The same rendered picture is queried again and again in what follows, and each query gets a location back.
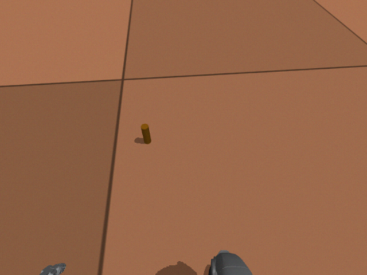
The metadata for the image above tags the can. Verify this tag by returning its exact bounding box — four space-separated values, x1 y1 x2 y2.
141 124 151 144

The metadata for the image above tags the left robot hand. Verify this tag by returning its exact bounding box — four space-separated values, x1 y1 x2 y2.
39 263 66 275

